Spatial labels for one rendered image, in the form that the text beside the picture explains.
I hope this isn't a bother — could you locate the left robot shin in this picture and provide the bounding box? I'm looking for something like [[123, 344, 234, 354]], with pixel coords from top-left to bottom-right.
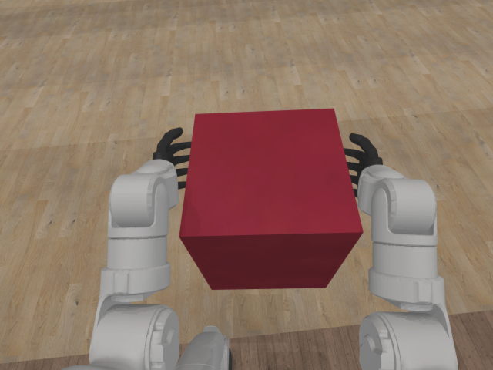
[[203, 326, 223, 336]]

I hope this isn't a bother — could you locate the robot left forearm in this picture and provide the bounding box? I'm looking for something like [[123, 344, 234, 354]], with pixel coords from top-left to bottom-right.
[[89, 159, 179, 362]]

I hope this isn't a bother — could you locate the robot left hand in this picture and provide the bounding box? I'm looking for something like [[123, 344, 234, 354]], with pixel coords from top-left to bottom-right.
[[153, 127, 192, 189]]

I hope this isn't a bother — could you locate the robot right forearm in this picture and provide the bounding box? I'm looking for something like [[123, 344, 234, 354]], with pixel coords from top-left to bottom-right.
[[357, 165, 458, 370]]

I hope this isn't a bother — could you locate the carton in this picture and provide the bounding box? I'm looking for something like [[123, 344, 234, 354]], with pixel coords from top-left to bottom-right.
[[179, 109, 363, 290]]

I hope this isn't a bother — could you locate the robot left thigh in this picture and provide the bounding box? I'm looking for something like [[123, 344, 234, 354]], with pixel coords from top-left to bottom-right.
[[174, 331, 230, 370]]

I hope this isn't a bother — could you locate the left robot upper arm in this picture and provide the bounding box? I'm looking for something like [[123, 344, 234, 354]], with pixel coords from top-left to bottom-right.
[[61, 304, 179, 370]]

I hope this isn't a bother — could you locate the right robot upper arm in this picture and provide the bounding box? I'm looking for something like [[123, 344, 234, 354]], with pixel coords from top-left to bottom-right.
[[359, 311, 457, 370]]

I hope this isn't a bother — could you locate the robot right hand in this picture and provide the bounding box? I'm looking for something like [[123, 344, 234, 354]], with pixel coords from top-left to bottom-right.
[[344, 133, 383, 198]]

